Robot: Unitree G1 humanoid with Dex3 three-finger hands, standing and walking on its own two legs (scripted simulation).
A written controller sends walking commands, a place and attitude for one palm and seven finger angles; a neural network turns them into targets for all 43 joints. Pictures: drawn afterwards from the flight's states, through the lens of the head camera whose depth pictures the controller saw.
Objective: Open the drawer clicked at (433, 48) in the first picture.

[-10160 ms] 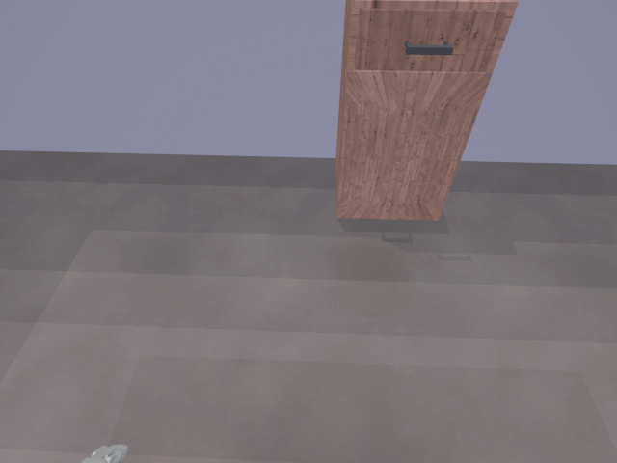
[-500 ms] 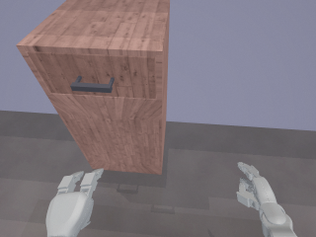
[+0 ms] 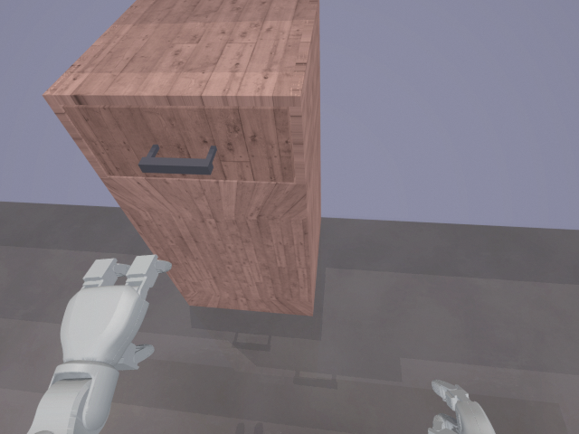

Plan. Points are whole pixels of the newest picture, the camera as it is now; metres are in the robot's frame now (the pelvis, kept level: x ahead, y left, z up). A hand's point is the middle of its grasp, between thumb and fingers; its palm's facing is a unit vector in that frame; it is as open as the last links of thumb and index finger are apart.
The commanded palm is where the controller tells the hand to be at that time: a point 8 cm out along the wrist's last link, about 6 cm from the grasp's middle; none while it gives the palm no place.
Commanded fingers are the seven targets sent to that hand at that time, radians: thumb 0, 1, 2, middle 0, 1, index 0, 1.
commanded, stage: raise the hand with hooked fingers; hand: left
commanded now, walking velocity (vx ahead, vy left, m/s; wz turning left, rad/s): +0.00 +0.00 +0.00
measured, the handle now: (179, 158) +0.56 +0.29 +0.03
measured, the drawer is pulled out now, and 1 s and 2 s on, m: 0.00 0.00 0.00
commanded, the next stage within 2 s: move the hooked fingers above the handle in 0.98 s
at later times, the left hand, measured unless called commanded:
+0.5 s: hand (99, 252) +0.28 +0.27 +0.13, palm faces +0.10 -0.05 -0.99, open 13.8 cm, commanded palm +0.26 +0.27 +0.19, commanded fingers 0.00 -0.50 0.30 -0.30 -1.20 -0.30 -1.20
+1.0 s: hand (92, 242) +0.29 +0.27 +0.14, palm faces +0.10 -0.06 -0.99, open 13.9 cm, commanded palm +0.26 +0.27 +0.20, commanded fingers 0.00 -0.50 0.30 -0.30 -1.20 -0.30 -1.20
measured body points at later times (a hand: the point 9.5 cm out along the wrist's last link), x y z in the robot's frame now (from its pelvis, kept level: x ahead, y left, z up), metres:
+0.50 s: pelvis -0.01 +0.02 +0.02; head +0.00 -0.01 +0.47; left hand +0.27 +0.27 +0.19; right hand +0.23 -0.17 -0.07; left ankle -0.04 +0.12 -0.72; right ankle +0.02 -0.09 -0.72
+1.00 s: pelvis -0.01 +0.03 +0.02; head +0.01 -0.01 +0.47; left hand +0.28 +0.27 +0.20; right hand +0.17 -0.20 -0.10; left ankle -0.04 +0.12 -0.72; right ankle +0.02 -0.09 -0.72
